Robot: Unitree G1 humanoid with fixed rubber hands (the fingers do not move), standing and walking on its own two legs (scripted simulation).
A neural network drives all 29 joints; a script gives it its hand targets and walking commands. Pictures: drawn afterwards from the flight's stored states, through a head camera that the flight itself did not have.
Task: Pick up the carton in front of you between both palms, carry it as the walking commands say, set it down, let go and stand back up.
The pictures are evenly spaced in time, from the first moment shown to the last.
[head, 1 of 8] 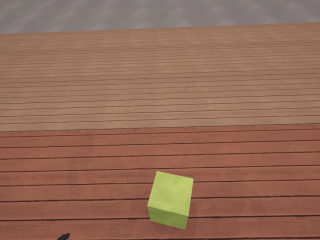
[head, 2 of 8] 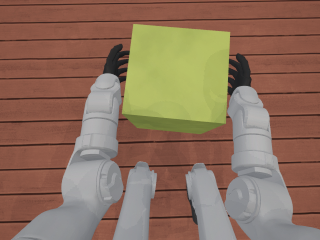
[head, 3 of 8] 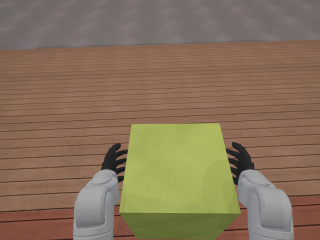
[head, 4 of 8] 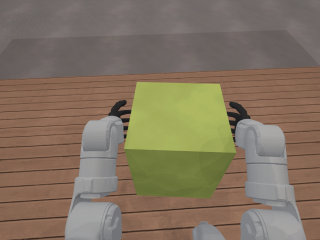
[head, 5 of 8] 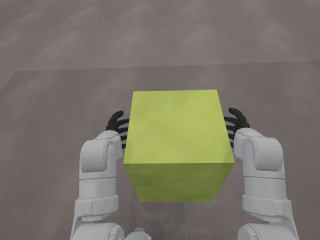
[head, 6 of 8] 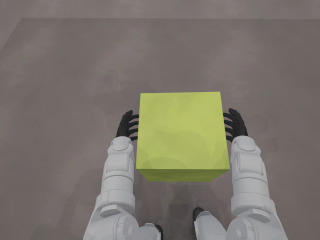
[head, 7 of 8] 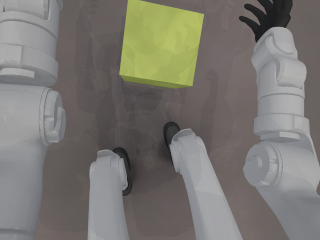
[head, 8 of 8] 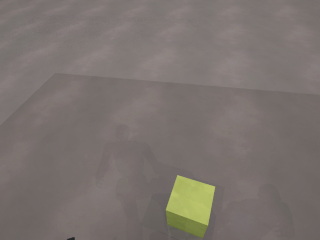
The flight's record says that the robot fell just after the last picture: no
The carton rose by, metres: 0.69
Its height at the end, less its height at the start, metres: -0.34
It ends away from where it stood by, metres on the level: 4.64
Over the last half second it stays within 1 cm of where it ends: yes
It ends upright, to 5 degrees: yes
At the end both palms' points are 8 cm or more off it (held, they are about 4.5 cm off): yes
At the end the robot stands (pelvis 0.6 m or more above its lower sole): yes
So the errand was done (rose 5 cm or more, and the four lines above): yes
